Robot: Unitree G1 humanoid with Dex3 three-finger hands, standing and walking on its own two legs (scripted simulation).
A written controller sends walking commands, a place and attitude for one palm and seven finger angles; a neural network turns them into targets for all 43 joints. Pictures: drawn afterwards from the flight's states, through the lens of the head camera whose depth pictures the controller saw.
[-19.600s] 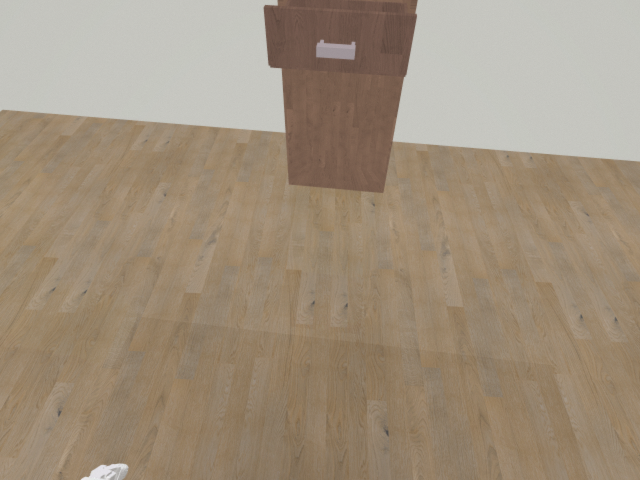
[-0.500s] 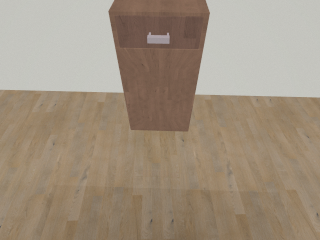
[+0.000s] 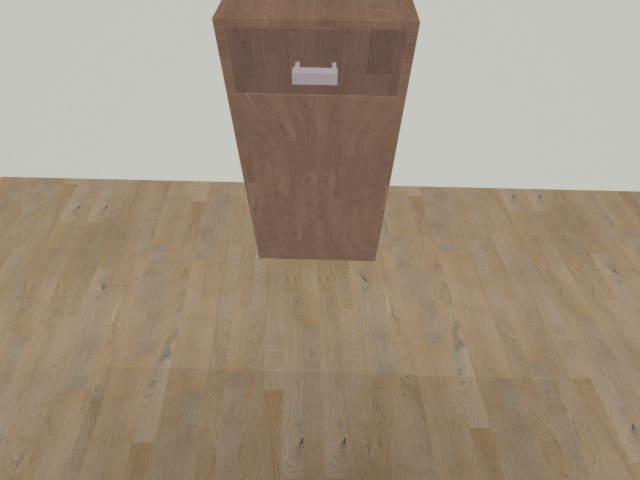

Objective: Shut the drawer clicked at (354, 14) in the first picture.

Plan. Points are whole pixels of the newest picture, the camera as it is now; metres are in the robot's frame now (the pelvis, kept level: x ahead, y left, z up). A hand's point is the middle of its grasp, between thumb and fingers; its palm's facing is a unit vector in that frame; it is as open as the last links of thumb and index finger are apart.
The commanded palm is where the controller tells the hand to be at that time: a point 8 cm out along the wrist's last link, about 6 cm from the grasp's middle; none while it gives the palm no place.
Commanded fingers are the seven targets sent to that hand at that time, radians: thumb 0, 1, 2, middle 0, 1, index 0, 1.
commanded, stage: look to check the result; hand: left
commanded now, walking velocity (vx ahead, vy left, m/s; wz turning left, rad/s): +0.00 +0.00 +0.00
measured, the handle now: (315, 71) +0.97 +0.06 +0.02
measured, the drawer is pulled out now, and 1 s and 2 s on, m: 0.00 0.00 0.00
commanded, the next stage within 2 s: stand and wait in 0.22 s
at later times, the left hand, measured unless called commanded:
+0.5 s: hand out of the picture +0.08 +0.23 -0.16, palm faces +0.01 -0.95 -0.31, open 7.4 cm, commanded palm none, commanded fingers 0.00 0.90 0.90 -0.20 -0.30 -0.20 -0.30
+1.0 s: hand out of the picture +0.09 +0.23 -0.16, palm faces -0.01 -0.95 -0.31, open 7.4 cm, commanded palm none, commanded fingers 0.00 0.90 0.90 -0.20 -0.30 -0.20 -0.30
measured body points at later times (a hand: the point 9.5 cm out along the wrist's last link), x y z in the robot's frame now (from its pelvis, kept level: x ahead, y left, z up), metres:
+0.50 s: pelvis +0.01 -0.01 +0.00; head +0.03 -0.02 +0.45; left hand +0.08 +0.28 -0.13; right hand +0.07 -0.29 -0.15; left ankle -0.01 +0.13 -0.74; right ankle +0.00 -0.11 -0.74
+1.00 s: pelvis +0.01 -0.01 +0.00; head +0.04 -0.01 +0.45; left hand +0.09 +0.28 -0.13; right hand +0.07 -0.30 -0.14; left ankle -0.01 +0.13 -0.74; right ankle +0.00 -0.11 -0.74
